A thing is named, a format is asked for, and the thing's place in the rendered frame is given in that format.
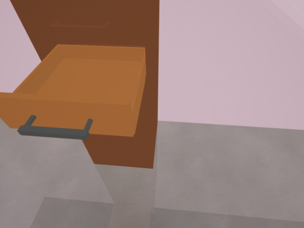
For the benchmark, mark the cabinet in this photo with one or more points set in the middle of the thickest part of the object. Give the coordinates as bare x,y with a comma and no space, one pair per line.
130,23

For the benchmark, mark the drawer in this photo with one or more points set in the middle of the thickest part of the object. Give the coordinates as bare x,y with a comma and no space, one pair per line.
74,83

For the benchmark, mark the handle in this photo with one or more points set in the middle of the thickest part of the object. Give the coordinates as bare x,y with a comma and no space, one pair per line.
53,132
77,29

